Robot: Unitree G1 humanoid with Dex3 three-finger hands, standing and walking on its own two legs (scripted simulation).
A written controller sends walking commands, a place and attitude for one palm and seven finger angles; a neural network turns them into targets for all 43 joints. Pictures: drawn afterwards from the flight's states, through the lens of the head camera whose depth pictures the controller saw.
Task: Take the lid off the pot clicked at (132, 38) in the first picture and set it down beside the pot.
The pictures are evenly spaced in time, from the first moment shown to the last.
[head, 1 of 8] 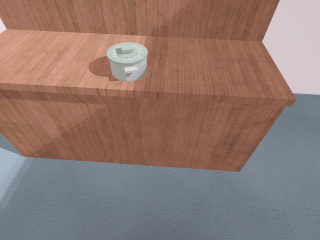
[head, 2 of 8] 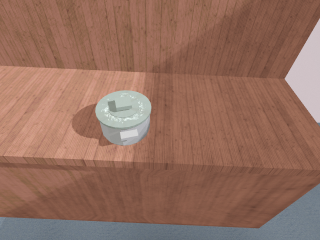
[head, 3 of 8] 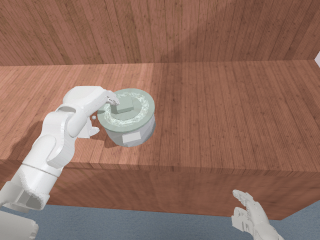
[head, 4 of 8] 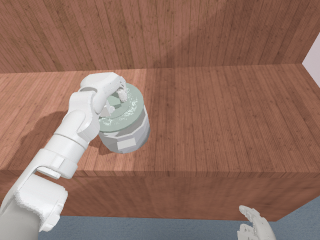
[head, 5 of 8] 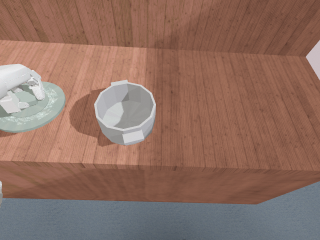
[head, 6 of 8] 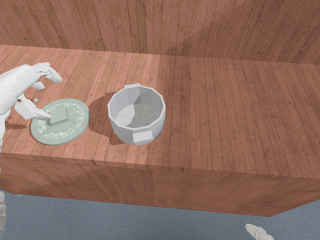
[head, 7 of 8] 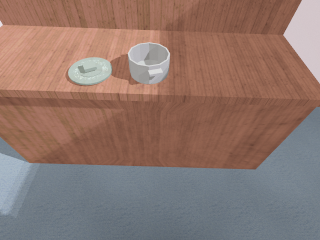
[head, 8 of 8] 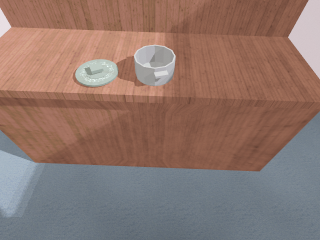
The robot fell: no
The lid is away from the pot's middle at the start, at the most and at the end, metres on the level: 0.00 0.26 0.25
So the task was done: yes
